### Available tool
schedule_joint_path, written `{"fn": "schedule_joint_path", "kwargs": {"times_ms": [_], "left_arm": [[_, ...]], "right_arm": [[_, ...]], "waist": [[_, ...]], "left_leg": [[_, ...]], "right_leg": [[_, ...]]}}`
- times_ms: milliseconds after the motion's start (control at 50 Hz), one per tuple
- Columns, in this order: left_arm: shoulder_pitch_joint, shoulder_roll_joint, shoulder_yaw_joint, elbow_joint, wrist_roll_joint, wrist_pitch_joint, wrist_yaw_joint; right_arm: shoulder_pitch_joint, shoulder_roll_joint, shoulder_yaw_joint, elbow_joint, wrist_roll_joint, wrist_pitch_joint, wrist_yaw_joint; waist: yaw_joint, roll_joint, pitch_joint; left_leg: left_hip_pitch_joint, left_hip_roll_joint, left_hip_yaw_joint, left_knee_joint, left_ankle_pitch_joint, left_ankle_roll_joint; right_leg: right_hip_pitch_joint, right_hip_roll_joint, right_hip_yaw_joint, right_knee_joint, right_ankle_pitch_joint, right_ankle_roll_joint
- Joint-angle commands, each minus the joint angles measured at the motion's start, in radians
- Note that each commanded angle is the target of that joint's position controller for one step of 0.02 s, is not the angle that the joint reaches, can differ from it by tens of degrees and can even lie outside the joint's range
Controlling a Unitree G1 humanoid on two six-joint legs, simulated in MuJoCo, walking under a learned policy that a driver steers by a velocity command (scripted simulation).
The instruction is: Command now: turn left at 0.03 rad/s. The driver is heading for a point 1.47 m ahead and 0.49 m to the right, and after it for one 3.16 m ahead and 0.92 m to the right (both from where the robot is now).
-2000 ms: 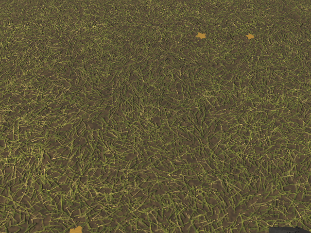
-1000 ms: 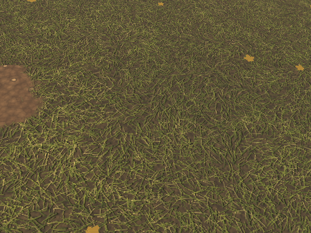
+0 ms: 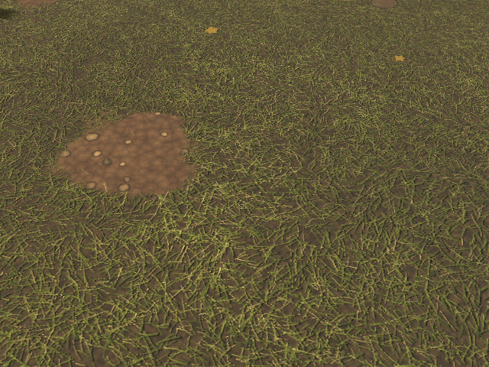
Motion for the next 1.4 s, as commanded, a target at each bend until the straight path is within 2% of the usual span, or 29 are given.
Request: {"fn": "schedule_joint_path", "kwargs": {"times_ms": [20, 60, 120, 160, 220, 280, 320, 340, 360, 400, 460, 540, 700, 760, 800, 820, 840, 860, 880, 920, 980, 1040, 1140, 1240, 1300, 1340, 1360, 1380, 1400], "left_arm": [[0.002, 0.112, 0.022, -0.018, -0.002, -0.009, 0.007], [0.004, 0.112, 0.021, -0.003, -0.002, -0.008, 0.009], [-0.001, 0.093, 0.019, 0.01, -0.014, -0.006, 0.013], [-0.059, 0.079, 0.014, -0.026, -0.023, -0.024, 0.008], [-0.078, 0.09, 0.019, -0.049, -0.046, -0.069, -0.018], [0.036, 0.077, 0.021, 0.007, -0.041, -0.097, -0.043], [0.23, 0.091, 0.039, 0.099, -0.025, -0.091, -0.044], [0.33, 0.167, 0.055, 0.105, -0.022, -0.09, -0.037], [0.352, 0.228, 0.059, 0.103, -0.012, -0.1, -0.051], [0.194, 0.123, 0.03, 0.05, -0.018, -0.116, -0.051], [0.167, 0.07, 0.008, 0.035, -0.01, -0.109, -0.054], [0.233, 0.088, 0.007, 0.051, -0.005, -0.091, -0.035], [0.307, 0.107, 0.015, 0.07, -0.021, -0.074, -0.011], [0.275, 0.136, 0.031, 0.058, -0.017, -0.064, -0.008], [0.247, 0.14, 0.035, 0.044, -0.006, -0.044, -0.007], [0.253, 0.104, 0.019, 0.02, 0.006, -0.044, -0.008], [0.411, -0.067, -0.027, 0.016, 0.0, -0.063, -0.026], [0.322, 0.05, 0.001, 0.025, -0.034, -0.09, -0.032], [0.21, 0.117, 0.025, -0.025, -0.069, -0.105, -0.032], [0.143, 0.092, 0.032, -0.036, -0.057, -0.102, -0.016], [0.212, 0.023, 0.032, -0.025, -0.046, -0.056, -0.012], [0.129, 0.023, 0.036, -0.078, -0.037, -0.033, -0.008], [-0.033, 0.008, 0.027, -0.146, -0.027, -0.054, -0.039], [-0.187, -0.001, 0.015, -0.241, -0.029, -0.055, -0.075], [-0.151, 0.043, 0.035, -0.274, -0.032, -0.049, -0.092], [0.081, 0.121, 0.083, -0.231, -0.038, -0.043, -0.086], [0.25, 0.205, 0.121, -0.193, -0.038, -0.034, -0.065], [0.233, 0.312, 0.138, -0.197, -0.042, -0.036, -0.056], [0.263, 0.237, 0.113, -0.232, -0.026, -0.05, -0.06]], "right_arm": [[-0.008, -0.133, -0.035, -0.031, 0.002, -0.011, -0.004], [-0.003, -0.133, -0.035, -0.014, 0.003, -0.011, -0.005], [0.038, -0.173, -0.051, 0.015, 0.016, -0.001, -0.014], [0.083, -0.219, -0.065, 0.027, 0.022, -0.007, -0.016], [0.1, -0.204, -0.067, 0.032, 0.025, -0.043, -0.019], [-0.003, -0.204, -0.068, 0.002, 0.05, -0.045, -0.016], [-0.021, -0.147, -0.051, -0.007, 0.033, -0.044, -0.011], [-0.034, -0.068, -0.026, -0.032, 0.015, -0.052, -0.007], [-0.034, -0.097, -0.038, -0.066, 0.036, -0.07, -0.012], [0.014, -0.158, -0.052, -0.035, 0.064, -0.096, -0.003], [-0.02, -0.15, -0.061, -0.025, 0.033, -0.104, 0.01], [-0.095, -0.085, -0.047, -0.055, 0.028, -0.092, 0.025], [-0.332, -0.063, -0.024, -0.146, 0.043, -0.108, 0.054], [-0.267, -0.116, -0.044, -0.137, 0.04, -0.113, 0.059], [0.0, -0.185, -0.082, -0.059, 0.041, -0.105, 0.044], [0.184, -0.235, -0.097, -0.017, 0.026, -0.099, 0.029], [0.245, -0.29, -0.107, 0.01, 0.015, -0.1, 0.034], [0.221, -0.182, -0.08, 0.013, 0.02, -0.101, 0.033], [0.119, -0.154, -0.068, 0.004, 0.021, -0.106, 0.028], [0.002, -0.1, -0.055, 0.004, 0.013, -0.124, 0.032], [-0.029, -0.074, -0.051, 0.033, 0.003, -0.142, 0.039], [-0.017, -0.116, -0.062, 0.06, -0.001, -0.151, 0.028], [0.026, -0.161, -0.069, 0.073, 0.001, -0.138, 0.001], [0.138, -0.194, -0.079, 0.106, 0.023, -0.098, -0.007], [0.113, -0.229, -0.09, 0.091, 0.029, -0.07, -0.013], [0.078, -0.239, -0.09, 0.072, 0.031, -0.051, -0.022], [0.09, -0.213, -0.078, 0.053, 0.018, -0.056, -0.025], [0.185, -0.051, -0.03, 0.0, -0.013, -0.086, -0.007], [0.096, -0.128, -0.037, -0.015, 0.027, -0.133, 0.009]], "waist": [[-0.004, 0.024, -0.041], [-0.003, 0.022, -0.04], [-0.027, 0.081, -0.017], [-0.059, 0.172, 0.075], [-0.053, 0.199, 0.117], [0.029, 0.123, 0.053], [0.1, 0.043, -0.012], [0.126, -0.195, -0.046], [0.113, -0.3, -0.033], [0.042, -0.127, 0.091], [0.027, -0.098, 0.077], [0.041, -0.075, 0.053], [0.069, -0.074, 0.128], [-0.006, -0.103, 0.043], [-0.145, -0.115, -0.134], [-0.205, -0.045, -0.268], [-0.108, 0.239, -0.447], [-0.156, 0.159, -0.395], [-0.129, 0.137, -0.192], [-0.06, 0.028, -0.045], [0.007, 0.074, -0.02], [0.01, 0.065, 0.038], [-0.041, 0.03, 0.052], [-0.098, 0.018, 0.078], [-0.044, 0.068, 0.017], [0.093, 0.078, -0.117], [0.16, -0.009, -0.214], [0.034, -0.265, -0.288], [0.099, -0.158, -0.414]], "left_leg": [[0.009, 0.105, -0.105, -0.093, 0.3, 0.029], [0.007, 0.098, -0.097, -0.091, 0.3, 0.026], [-0.013, 0.112, -0.156, -0.164, -0.236, 0.075], [-0.039, 0.241, -0.356, -0.282, -0.512, 0.159], [0.012, 0.348, -0.472, -0.321, -0.412, 0.216], [-0.075, 0.256, -0.27, -0.254, -0.204, 0.144], [-0.259, 0.137, -0.113, -0.042, -0.102, 0.08], [-0.403, 0.023, 0.026, 0.304, -0.14, -0.003], [-0.556, -0.037, -0.017, 0.526, -0.311, -0.016], [-0.66, 0.084, -0.084, 0.665, -0.14, 0.019], [-0.615, 0.151, -0.031, 0.583, 0.066, 0.015], [-0.599, 0.14, 0.037, 0.454, 0.174, -0.037], [-0.48, 0.083, 0.072, 0.061, 0.339, -0.011], [-0.357, 0.039, 0.083, 0.042, 0.259, 0.043], [-0.015, -0.007, 0.115, 0.029, 0.253, 0.098], [0.339, 0.16, -0.074, 0.081, 0.225, 0.157], [0.677, 0.438, -0.596, -0.021, -0.03, 0.337], [0.589, 0.437, -0.706, -0.163, -0.144, 0.309], [0.41, 0.41, -0.528, -0.203, -0.103, 0.253], [0.132, 0.332, -0.283, -0.269, 0.099, 0.195], [-0.028, 0.281, -0.107, -0.348, 0.168, 0.175], [-0.063, 0.286, -0.013, -0.395, 0.205, 0.181], [0.01, 0.251, 0.144, -0.392, 0.309, 0.147], [0.227, 0.314, 0.193, -0.311, 0.41, 0.129], [0.302, 0.334, 0.231, -0.148, 0.794, 0.094], [0.228, 0.295, 0.271, 0.186, 0.963, 0.051], [0.002, 0.255, 0.273, 0.482, 0.719, 0.005], [-0.464, 0.038, 0.197, 0.834, -0.228, -0.062], [-0.59, 0.004, -0.046, 0.96, -0.322, -0.045]], "right_leg": [[0.006, -0.001, 0.0, -0.026, 0.172, -0.01], [0.008, 0.0, -0.003, -0.026, 0.173, -0.012], [-0.082, 0.068, -0.085, 0.093, -0.109, -0.026], [-0.246, 0.074, -0.076, 0.234, -0.194, -0.058], [-0.393, -0.003, 0.022, 0.372, -0.299, -0.133], [-0.124, 0.025, -0.046, 0.109, -0.086, -0.162], [0.204, 0.058, -0.036, 0.024, 0.045, -0.135], [0.302, -0.162, 0.308, -0.142, -0.138, -0.205], [0.309, -0.318, 0.671, -0.271, -0.284, -0.335], [0.24, -0.274, 0.528, -0.278, -0.338, -0.309], [0.222, -0.17, 0.274, -0.282, 0.037, -0.234], [0.211, -0.126, 0.124, -0.283, 0.399, -0.246], [0.217, -0.152, 0.044, -0.318, 0.423, -0.247], [0.311, -0.183, 0.031, -0.184, 0.782, -0.225], [0.267, -0.138, -0.007, 0.132, 1.016, -0.19], [0.006, -0.1, 0.003, 0.419, 0.736, -0.172], [-0.382, 0.117, 0.022, 0.804, -0.158, -0.114], [-0.479, 0.107, 0.155, 0.932, -0.311, -0.13], [-0.539, 0.055, 0.134, 0.942, -0.236, -0.143], [-0.466, -0.03, 0.104, 0.836, -0.087, -0.137], [-0.352, -0.075, 0.106, 0.766, -0.038, -0.123], [-0.452, -0.093, 0.114, 0.676, 0.053, -0.1], [-0.483, -0.069, 0.042, 0.369, 0.316, -0.089], [-0.562, -0.04, -0.03, 0.219, 0.257, -0.122], [-0.456, 0.033, -0.099, 0.201, 0.108, -0.173], [-0.138, 0.123, -0.134, 0.148, 0.104, -0.232], [0.17, 0.054, 0.023, 0.117, 0.108, -0.287], [0.5, -0.204, 0.598, 0.032, -0.039, -0.471], [0.581, -0.275, 0.851, -0.119, -0.118, -0.522]]}}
